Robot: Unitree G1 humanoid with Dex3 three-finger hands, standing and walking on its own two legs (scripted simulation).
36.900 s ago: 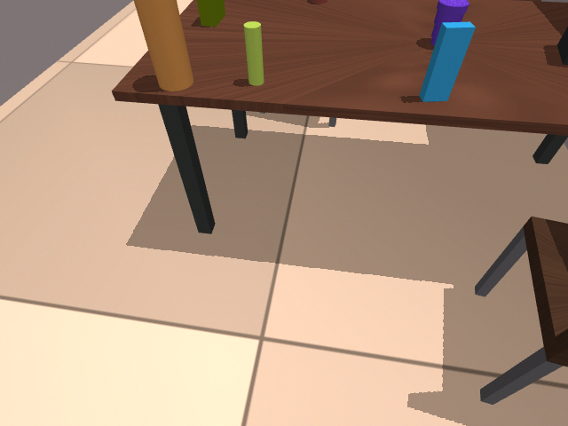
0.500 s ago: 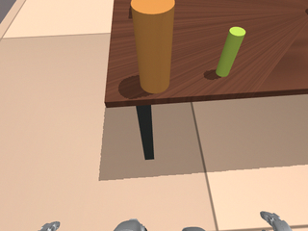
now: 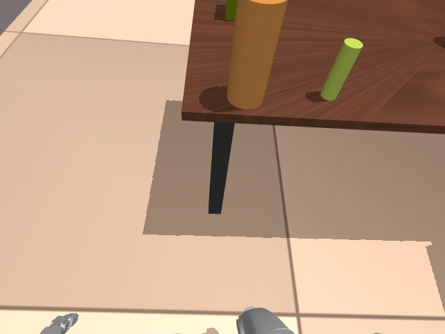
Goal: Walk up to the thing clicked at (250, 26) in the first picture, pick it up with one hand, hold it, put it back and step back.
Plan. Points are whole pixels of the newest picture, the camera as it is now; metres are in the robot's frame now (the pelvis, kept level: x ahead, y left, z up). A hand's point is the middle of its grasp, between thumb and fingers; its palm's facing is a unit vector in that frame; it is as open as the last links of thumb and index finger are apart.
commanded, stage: step back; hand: right
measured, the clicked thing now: (339, 71) +0.73 -0.30 +0.04
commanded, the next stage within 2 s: none
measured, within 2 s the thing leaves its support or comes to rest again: neither
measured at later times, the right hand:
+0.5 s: hand out of the picture -0.09 -0.32 -0.16, palm faces +0.03 +0.92 -0.38, open 7.4 cm
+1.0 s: hand out of the picture -0.20 -0.35 -0.13, palm faces -0.02 +0.89 -0.46, open 7.4 cm
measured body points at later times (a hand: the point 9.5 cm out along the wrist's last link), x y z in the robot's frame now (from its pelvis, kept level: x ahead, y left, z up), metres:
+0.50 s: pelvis -0.16 -0.04 +0.00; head -0.12 -0.07 +0.45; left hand -0.06 +0.27 -0.10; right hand -0.09 -0.37 -0.13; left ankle -0.15 +0.10 -0.65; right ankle -0.15 -0.15 -0.73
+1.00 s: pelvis -0.33 -0.07 -0.01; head -0.27 -0.05 +0.43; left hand -0.22 +0.24 -0.14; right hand -0.20 -0.39 -0.10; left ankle -0.23 +0.07 -0.73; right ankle -0.39 -0.20 -0.72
